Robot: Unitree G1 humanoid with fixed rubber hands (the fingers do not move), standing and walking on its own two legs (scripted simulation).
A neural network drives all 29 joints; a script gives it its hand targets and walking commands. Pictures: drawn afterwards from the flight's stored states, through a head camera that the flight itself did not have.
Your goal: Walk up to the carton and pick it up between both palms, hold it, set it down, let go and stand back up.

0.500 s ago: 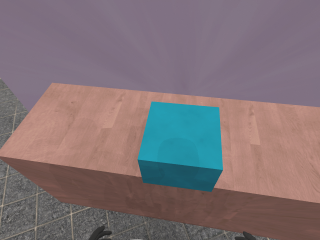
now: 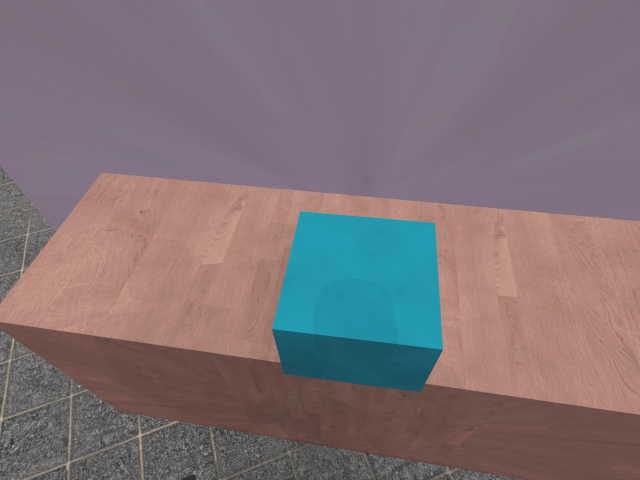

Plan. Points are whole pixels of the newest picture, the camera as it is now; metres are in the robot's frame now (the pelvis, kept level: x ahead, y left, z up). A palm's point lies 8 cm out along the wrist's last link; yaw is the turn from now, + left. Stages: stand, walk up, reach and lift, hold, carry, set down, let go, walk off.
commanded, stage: stand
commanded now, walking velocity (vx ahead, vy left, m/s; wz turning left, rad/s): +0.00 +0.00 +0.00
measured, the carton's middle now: (358, 299) +0.40 -0.03 -0.09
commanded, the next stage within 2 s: none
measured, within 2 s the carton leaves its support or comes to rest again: neither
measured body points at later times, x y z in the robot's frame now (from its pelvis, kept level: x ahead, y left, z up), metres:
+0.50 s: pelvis +0.02 +0.00 +0.01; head +0.03 +0.00 +0.46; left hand +0.03 +0.22 -0.15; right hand +0.03 -0.22 -0.15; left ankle -0.01 +0.12 -0.72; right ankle -0.01 -0.12 -0.72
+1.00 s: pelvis +0.02 +0.00 +0.02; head +0.03 +0.00 +0.46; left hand +0.01 +0.20 -0.15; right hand +0.01 -0.20 -0.15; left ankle -0.01 +0.12 -0.72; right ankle -0.01 -0.12 -0.72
